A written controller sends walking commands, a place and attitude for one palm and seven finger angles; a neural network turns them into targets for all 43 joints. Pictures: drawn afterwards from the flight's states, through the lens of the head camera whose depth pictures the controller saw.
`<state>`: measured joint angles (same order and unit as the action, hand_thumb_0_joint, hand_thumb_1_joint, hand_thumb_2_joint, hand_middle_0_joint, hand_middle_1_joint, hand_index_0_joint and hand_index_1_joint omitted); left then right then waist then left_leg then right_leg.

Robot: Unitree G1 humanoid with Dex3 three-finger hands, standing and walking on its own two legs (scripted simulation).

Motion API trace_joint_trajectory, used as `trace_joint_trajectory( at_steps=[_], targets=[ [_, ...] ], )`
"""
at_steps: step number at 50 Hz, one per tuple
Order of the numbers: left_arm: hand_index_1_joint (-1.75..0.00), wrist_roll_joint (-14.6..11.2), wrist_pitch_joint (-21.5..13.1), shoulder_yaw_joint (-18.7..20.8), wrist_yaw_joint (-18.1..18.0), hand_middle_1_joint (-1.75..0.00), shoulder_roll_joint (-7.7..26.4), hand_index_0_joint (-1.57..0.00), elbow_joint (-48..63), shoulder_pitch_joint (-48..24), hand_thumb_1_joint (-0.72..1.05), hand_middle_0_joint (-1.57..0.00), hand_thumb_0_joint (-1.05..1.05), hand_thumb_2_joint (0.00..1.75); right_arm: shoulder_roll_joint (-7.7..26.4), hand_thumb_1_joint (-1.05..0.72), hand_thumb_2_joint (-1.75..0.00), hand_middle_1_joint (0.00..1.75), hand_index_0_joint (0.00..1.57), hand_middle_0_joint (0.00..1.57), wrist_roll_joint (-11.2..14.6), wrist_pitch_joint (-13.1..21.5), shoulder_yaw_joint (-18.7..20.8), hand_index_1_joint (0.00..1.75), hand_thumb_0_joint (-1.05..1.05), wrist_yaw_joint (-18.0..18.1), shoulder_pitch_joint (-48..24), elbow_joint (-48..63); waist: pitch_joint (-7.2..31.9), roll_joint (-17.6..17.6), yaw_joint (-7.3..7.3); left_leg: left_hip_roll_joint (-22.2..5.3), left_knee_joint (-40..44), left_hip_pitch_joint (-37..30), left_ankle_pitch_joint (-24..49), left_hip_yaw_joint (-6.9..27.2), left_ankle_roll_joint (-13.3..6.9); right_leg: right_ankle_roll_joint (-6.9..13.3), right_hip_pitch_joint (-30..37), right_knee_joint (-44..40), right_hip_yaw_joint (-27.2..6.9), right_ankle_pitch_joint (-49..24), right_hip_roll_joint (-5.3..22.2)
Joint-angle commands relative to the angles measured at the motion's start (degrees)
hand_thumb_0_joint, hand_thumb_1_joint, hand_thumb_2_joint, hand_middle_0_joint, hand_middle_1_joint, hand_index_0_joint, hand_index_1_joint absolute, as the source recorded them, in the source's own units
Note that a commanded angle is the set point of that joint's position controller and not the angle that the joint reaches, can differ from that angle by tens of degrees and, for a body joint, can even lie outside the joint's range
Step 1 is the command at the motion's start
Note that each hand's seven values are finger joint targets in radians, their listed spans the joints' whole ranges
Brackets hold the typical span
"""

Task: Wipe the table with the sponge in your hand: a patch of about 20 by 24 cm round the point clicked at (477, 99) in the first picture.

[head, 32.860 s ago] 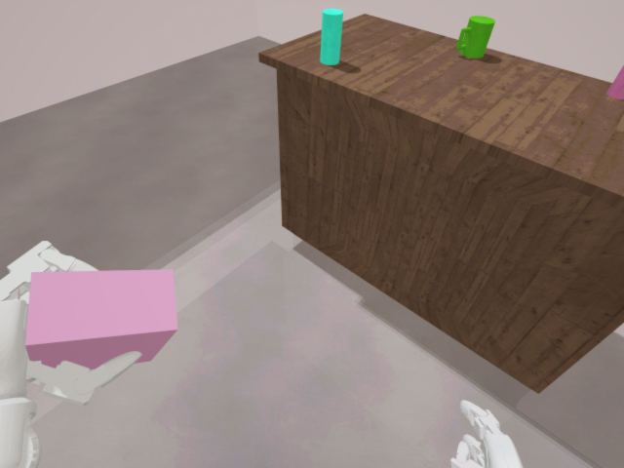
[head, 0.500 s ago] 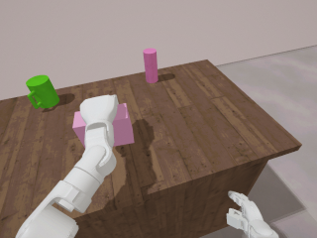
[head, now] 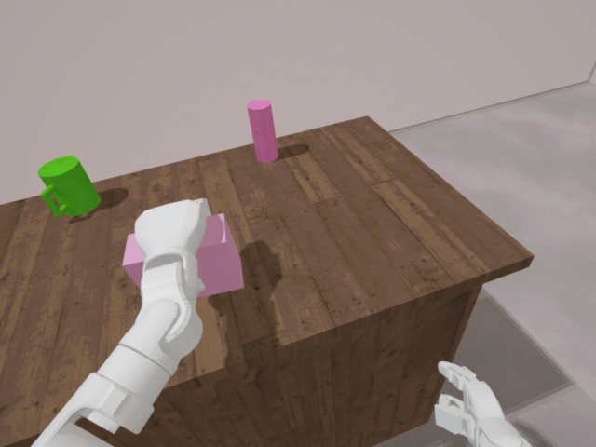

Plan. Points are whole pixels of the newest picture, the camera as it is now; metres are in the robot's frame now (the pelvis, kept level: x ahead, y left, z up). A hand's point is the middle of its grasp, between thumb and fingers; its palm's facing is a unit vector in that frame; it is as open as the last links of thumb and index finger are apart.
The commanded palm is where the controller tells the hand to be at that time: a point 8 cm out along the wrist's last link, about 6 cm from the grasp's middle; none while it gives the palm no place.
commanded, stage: wipe back along the third lane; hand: left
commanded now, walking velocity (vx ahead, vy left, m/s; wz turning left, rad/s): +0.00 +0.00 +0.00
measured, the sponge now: (192, 269) +0.34 +0.20 +0.09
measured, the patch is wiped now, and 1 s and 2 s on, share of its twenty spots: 0.95 0.95 0.95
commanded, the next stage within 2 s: slide back across to the middle lane in 0.30 s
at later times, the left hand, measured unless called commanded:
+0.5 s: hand (185, 273) +0.30 +0.18 +0.13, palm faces +0.17 -0.15 -0.97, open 10.0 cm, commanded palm +0.24 +0.18 +0.17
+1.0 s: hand (150, 288) +0.26 +0.21 +0.14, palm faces +0.16 -0.18 -0.97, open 10.0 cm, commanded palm +0.22 +0.22 +0.19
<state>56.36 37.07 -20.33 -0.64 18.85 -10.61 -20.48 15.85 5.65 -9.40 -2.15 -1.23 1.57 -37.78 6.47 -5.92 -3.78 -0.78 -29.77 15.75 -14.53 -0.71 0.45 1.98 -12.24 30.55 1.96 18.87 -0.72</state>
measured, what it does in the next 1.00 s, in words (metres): stands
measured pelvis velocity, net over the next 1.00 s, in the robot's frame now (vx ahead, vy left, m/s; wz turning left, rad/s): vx -0.02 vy -0.01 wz -0.01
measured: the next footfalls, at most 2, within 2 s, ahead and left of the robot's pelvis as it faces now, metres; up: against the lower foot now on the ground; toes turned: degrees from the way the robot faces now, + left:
none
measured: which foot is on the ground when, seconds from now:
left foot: down 0.00-1.00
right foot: down 0.00-1.00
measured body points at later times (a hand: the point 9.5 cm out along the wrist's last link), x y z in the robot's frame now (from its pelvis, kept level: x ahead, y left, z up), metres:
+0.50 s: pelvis -0.01 +0.00 +0.00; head -0.05 -0.05 +0.44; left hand +0.28 +0.19 +0.18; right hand +0.25 -0.21 -0.07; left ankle +0.01 +0.13 -0.73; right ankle -0.03 -0.10 -0.73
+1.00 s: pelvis -0.02 -0.01 +0.00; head -0.06 -0.06 +0.45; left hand +0.25 +0.22 +0.19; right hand +0.24 -0.21 -0.07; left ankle +0.01 +0.13 -0.73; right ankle -0.03 -0.10 -0.73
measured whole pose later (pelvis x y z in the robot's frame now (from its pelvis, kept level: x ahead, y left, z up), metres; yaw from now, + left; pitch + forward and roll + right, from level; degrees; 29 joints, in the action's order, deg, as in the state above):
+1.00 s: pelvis -0.02 -0.01 +0.00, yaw -1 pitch -3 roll +1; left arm 49.8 34.1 -12.0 2.5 24.6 11.0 -4.2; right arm 15.3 4.5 -6.8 -2.9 2.0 0.1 -36.1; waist 3.6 -6.2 -5.7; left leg -1.8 -28.8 12.5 -13.3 -1.0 1.3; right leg 3.0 -9.7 30.5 1.6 17.9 -1.8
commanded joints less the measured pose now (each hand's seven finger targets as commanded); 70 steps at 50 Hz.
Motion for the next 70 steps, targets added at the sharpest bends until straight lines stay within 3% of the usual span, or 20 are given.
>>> trace_joint_trajectory(
  at_steps=[1, 11, 12, 14, 17, 20, 27, 38, 42, 44, 47, 50, 52, 55, 57, 60, 62, 63, 67, 70],
  targets=[
    [-1.6, -4.22, 1.76, 3.33, 2.24, -1.6, 0.92, -1.2, 7.54, -3.77, 0.1, -1.2, 0.0, 1.3, 4.33, -0.9, -0.9, 0.3, 0.2, 0.2, 0.36, 3.36, 1.4, 0.3, 0.0, -0.45, -15.88, 11.25, 7.29, 11.47, -1.32, 2.36, 1.48, -5.11, 13.18, -1.34, -2.68, 0.51, 2.6, -5.05, -1.09, -21.91, -0.86],
    [-1.6, -3.91, 1.82, 1.69, 2.78, -1.6, -0.71, -1.2, 15.4, 3.97, 0.1, -1.2, 0.0, 1.3, 3.75, -0.9, -0.9, 0.3, 0.2, 0.2, 0.23, 3.57, 1.43, 0.3, 0.0, -1.21, -17.17, 12.57, 7.18, 11.54, -1.7, 2.39, 0.76, -6.01, 14.53, -1.51, -2.82, 0.46, 2.99, -4.38, -1.36, -23.77, -1.08],
    [-1.6, -4.0, 1.64, 3.77, 2.62, -1.6, 1.15, -1.2, 16.28, 4.86, 0.1, -1.2, 0.0, 1.3, 3.93, -0.9, -0.9, 0.3, 0.2, 0.2, 0.22, 3.44, 1.66, 0.3, 0.0, -1.24, -17.19, 12.54, 6.84, 11.89, -1.83, 2.05, 0.91, -6.21, 14.62, -1.22, -2.68, 0.61, 2.84, -4.42, -1.52, -23.41, -1.23],
    [-1.6, -4.24, 1.53, 0.79, 2.68, -1.6, -1.55, -1.2, 17.82, 3.82, 0.1, -1.2, 0.0, 1.3, 3.47, -0.9, -0.9, 0.3, 0.2, 0.2, 0.28, 3.25, 1.28, 0.3, 0.0, -1.27, -17.56, 12.7, 5.06, 11.52, -1.14, 1.95, 1.05, -6.1, 13.54, -1.32, -2.74, 0.43, 1.31, -4.85, -1.17, -21.66, -1.16],
    [-1.6, -4.37, 1.26, 3.57, 2.18, -1.6, 1.17, -1.2, 19.33, 5.54, 0.1, -1.2, 0.0, 1.3, 3.61, -0.9, -0.9, 0.3, 0.2, 0.2, 0.21, 3.09, 1.45, 0.3, 0.0, -1.01, -17.52, 12.65, 4.31, 9.88, -1.83, 1.74, 1.45, -6.31, 13.12, -0.97, -2.68, 0.82, 1.07, -4.96, -1.63, -20.33, -1.35],
    [-1.6, -4.0, 0.95, 1.91, 1.87, -1.6, -0.27, -1.2, 19.39, 4.93, 0.1, -1.2, 0.0, 1.3, 3.56, -0.9, -0.9, 0.3, 0.2, 0.2, 0.18, 2.98, 1.25, 0.3, 0.0, -0.78, -17.32, 12.49, 3.38, 10.19, -1.13, 1.67, 1.21, -6.21, 12.54, -1.04, -2.57, 0.84, -0.08, -5.08, -1.72, -19.1, -1.4],
    [-1.6, -3.92, -0.04, 9.27, 0.73, -1.6, 7.3, -1.2, 23.85, 4.7, 0.1, -1.2, 0.0, 1.3, 3.71, -0.9, -0.9, 0.3, 0.2, 0.2, -0.32, 2.95, 1.21, 0.3, 0.0, 0.4, -17.44, 12.82, 6.18, 8.09, -2.49, 1.73, 1.79, -7.14, 13.25, -0.38, -2.48, 1.3, 1.94, -4.93, -2.78, -18.27, -1.58],
    [-1.6, -4.48, -1.38, 13.51, 0.7, -1.6, 11.69, -1.2, 31.71, 6.68, 0.1, -1.2, 0.0, 1.3, 3.53, -0.9, -0.9, 0.3, 0.2, 0.2, -0.86, 3.78, 1.01, 0.3, 0.0, 1.56, -16.99, 13.91, 7.96, 5.49, -3.25, 1.82, 1.84, -8.72, 16.3, 0.2, -2.6, 1.83, 3.57, -4.31, -2.99, -20.05, -1.62],
    [-1.6, -4.96, -1.74, 16.85, 0.93, -1.6, 15.52, -1.2, 31.79, 5.9, 0.1, -1.2, 0.0, 1.3, 3.89, -0.9, -0.9, 0.3, 0.2, 0.2, -0.97, 4.15, 0.94, 0.3, 0.0, 2.19, -16.77, 13.38, 5.08, 6.18, -3.14, 1.71, 2.24, -8.57, 14.29, 0.66, -2.55, 1.81, 1.74, -5.96, -4.55, -17.19, -1.61],
    [-1.6, -5.07, -2.17, 15.05, 1.16, -1.6, 14.0, -1.2, 31.28, 3.89, 0.1, -1.2, 0.0, 1.3, 3.53, -0.9, -0.9, 0.3, 0.2, 0.2, -0.81, 4.84, 0.64, 0.3, 0.0, 2.51, -16.72, 13.38, 4.51, 5.43, -2.7, 1.74, 2.48, -8.46, 13.2, 0.63, -2.49, 1.66, 0.85, -6.24, -3.75, -14.8, -1.43],
    [-1.6, -4.46, -2.72, 17.07, 1.41, -1.6, 17.21, -1.2, 30.02, 1.48, 0.1, -1.2, 0.0, 1.3, 4.04, -0.9, -0.9, 0.3, 0.2, 0.2, -0.96, 5.78, 0.64, 0.3, 0.0, 3.3, -16.41, 12.84, 4.13, 4.58, -2.84, 2.0, 3.02, -9.16, 11.38, 0.98, -2.54, 1.9, 0.02, -7.51, -4.97, -11.62, -1.42],
    [-1.6, -4.04, -3.48, 16.26, 1.91, -1.6, 15.95, -1.2, 27.37, 3.36, 0.1, -1.2, 0.0, 1.3, 4.05, -0.9, -0.9, 0.3, 0.2, 0.2, -1.22, 6.89, 0.71, 0.3, 0.0, 3.55, -15.91, 12.35, 5.54, 6.11, -3.06, 2.38, 2.39, -9.19, 12.37, 0.79, -2.78, 1.68, 1.13, -7.35, -4.59, -13.81, -1.23],
    [-1.6, -3.41, -3.75, 19.03, 2.23, -1.6, 19.28, -1.2, 26.74, 3.92, 0.1, -1.2, 0.0, 1.3, 4.62, -0.9, -0.9, 0.3, 0.2, 0.2, -1.38, 6.99, 0.8, 0.3, 0.0, 3.62, -16.03, 11.77, 5.58, 5.18, -3.33, 2.46, 2.65, -9.24, 12.47, 0.95, -2.59, 1.8, 1.58, -7.52, -5.68, -14.39, -1.17],
    [-1.6, -3.51, -4.45, 19.32, 2.85, -1.6, 19.56, -1.2, 25.01, 4.51, 0.1, -1.2, 0.0, 1.3, 4.51, -0.9, -0.9, 0.3, 0.2, 0.2, -1.47, 7.41, 0.68, 0.3, 0.0, 3.86, -16.07, 11.41, 4.73, 6.95, -3.23, 2.56, 2.46, -8.23, 11.69, 0.84, -2.67, 1.26, 1.43, -7.77, -5.15, -13.39, -0.94],
    [-1.6, -3.04, -5.05, 19.94, 3.19, -1.6, 20.76, -1.2, 25.08, 2.73, 0.1, -1.2, 0.0, 1.3, 4.66, -0.9, -0.9, 0.3, 0.2, 0.2, -1.49, 7.88, 0.73, 0.3, 0.0, 4.05, -15.94, 11.28, 4.43, 5.16, -3.21, 2.66, 2.82, -8.83, 10.81, 1.15, -2.66, 1.54, 0.69, -8.39, -5.96, -11.67, -0.98],
    [-1.6, -2.31, -6.08, 16.7, 3.82, -1.6, 18.2, -1.2, 20.02, -1.43, 0.1, -1.2, 0.0, 1.3, 4.43, -0.9, -0.9, 0.3, 0.2, 0.2, -1.48, 8.99, 0.55, 0.3, 0.0, 4.62, -15.45, 10.26, 2.85, 6.16, -2.28, 2.73, 2.85, -8.33, 9.11, 0.96, -2.83, 1.23, -0.86, -9.17, -5.08, -9.76, -0.73],
    [-1.6, -1.13, -6.77, 17.59, 4.08, -1.6, 20.33, -1.2, 17.79, -5.03, 0.1, -1.2, 0.0, 1.3, 4.78, -0.9, -0.9, 0.3, 0.2, 0.2, -1.49, 9.57, 0.63, 0.3, 0.0, 5.01, -15.01, 9.51, 2.69, 5.8, -2.13, 2.76, 3.49, -8.69, 7.8, 1.22, -2.7, 1.5, -1.49, -9.9, -5.59, -7.14, -0.74],
    [-1.6, -1.06, -7.4, 15.55, 4.28, -1.6, 18.36, -1.2, 17.7, -7.33, 0.1, -1.2, 0.0, 1.3, 4.46, -0.9, -0.9, 0.3, 0.2, 0.2, -1.49, 10.04, 0.53, 0.3, 0.0, 5.13, -14.93, 9.84, 3.92, 5.49, -1.94, 2.96, 3.42, -8.69, 8.03, 0.9, -2.91, 1.28, -0.73, -9.52, -4.48, -7.96, -0.55],
    [-1.6, -1.67, -10.43, 19.45, 4.37, -1.6, 21.92, -1.2, 12.37, -8.29, 0.1, -1.2, 0.0, 1.3, 5.07, -0.9, -0.9, 0.3, 0.2, 0.2, -1.83, 10.77, 0.98, 0.3, 0.0, 5.84, -13.06, 8.42, 4.32, 7.01, -2.07, 3.09, 3.66, -8.83, 7.64, 1.0, -2.78, 1.26, 0.11, -10.35, -5.78, -8.83, -0.47],
    [-1.6, -2.64, -12.48, 18.96, 4.14, -1.6, 20.48, -1.2, 7.96, -8.99, 0.1, -1.2, 0.0, 1.3, 5.0, -0.9, -0.9, 0.3, 0.2, 0.2, -1.71, 11.12, 1.09, 0.3, 0.0, 6.14, -12.06, 7.88, 3.38, 7.68, -1.77, 3.15, 3.5, -7.7, 7.72, 0.64, -2.8, 0.92, 0.34, -10.42, -4.93, -10.11, -0.27]
  ],
)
